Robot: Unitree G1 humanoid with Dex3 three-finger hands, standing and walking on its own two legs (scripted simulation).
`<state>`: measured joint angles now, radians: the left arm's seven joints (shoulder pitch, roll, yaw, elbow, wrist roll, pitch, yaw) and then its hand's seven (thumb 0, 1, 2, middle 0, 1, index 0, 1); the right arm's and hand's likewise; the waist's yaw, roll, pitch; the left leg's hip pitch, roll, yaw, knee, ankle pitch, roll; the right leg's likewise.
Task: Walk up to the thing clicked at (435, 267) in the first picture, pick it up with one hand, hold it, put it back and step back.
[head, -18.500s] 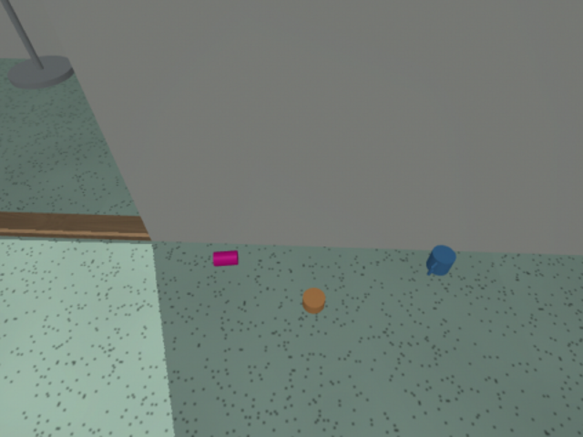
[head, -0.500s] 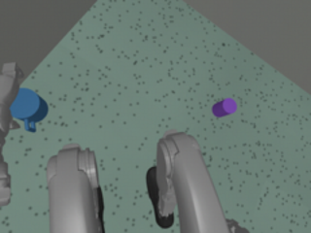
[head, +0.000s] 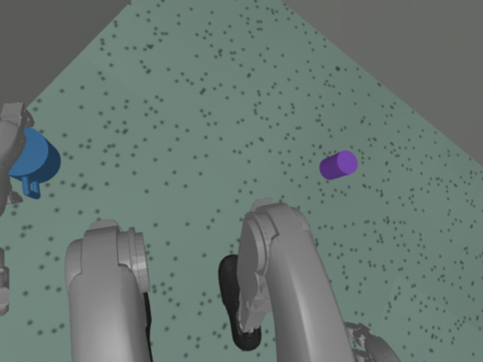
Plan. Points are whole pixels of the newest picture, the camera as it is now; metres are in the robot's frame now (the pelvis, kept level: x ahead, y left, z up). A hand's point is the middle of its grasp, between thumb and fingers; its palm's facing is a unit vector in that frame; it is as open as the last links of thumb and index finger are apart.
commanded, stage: rest palm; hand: left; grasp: from above
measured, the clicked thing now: (28, 165) +0.45 +0.31 -0.29
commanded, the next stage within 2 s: close in 0.84 s
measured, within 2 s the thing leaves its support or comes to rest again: neither
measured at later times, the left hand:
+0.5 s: hand (19, 163) +0.44 +0.30 -0.23, palm faces -0.47 -0.13 -0.87, open 14.0 cm
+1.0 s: hand (17, 159) +0.45 +0.31 -0.24, palm faces -0.46 -0.11 -0.88, open 14.3 cm
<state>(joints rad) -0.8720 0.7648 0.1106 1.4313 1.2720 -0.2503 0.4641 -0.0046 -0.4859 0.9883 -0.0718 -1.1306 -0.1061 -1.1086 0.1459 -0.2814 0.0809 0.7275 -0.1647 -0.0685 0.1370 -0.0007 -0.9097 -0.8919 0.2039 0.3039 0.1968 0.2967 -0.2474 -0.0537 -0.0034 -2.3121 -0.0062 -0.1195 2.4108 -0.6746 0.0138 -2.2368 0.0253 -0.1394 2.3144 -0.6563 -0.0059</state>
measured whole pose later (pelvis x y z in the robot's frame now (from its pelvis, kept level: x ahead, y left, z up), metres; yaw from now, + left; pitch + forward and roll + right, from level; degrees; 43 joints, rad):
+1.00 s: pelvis +0.00 +0.00 -0.03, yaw -3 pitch +28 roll -11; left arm -1.01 0.93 0.16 1.77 1.32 -0.27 0.60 -0.03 -0.61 0.97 -0.12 -1.09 -0.12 -1.09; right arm 0.12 -0.31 0.20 0.71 -0.25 -0.23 0.25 0.00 -0.90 -0.90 0.20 0.30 0.20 0.30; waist -0.33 -0.08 0.09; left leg -2.35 0.01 -0.18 2.55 -0.71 0.02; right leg -2.27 0.05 -0.19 2.41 -0.66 0.00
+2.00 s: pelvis +0.00 +0.00 -0.03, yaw -5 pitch +28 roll -12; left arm -1.04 0.97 0.10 1.79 1.30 -0.29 0.61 0.03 -0.52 0.69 -0.46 -0.99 -0.46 -0.96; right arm 0.13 -0.35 0.24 0.70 -0.23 -0.25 0.25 0.00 -0.91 -0.90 0.20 0.30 0.20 0.30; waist -0.33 -0.08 0.10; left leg -2.34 0.02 -0.20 2.54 -0.72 0.02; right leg -2.25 0.06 -0.20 2.38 -0.65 0.01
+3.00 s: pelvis +0.01 +0.00 +0.02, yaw -1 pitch +36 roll -9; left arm -0.84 0.74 0.06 1.27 1.17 -0.11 0.38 -0.01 -0.25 0.59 -0.65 -0.74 -0.62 -0.74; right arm 0.12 -0.29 0.07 0.71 -0.13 -0.11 0.18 0.00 -0.93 -0.91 0.20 0.30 0.20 0.30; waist -0.23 -0.02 -0.06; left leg -2.29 0.00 -0.12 2.37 -0.72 0.01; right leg -2.22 0.04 -0.14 2.27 -0.69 -0.01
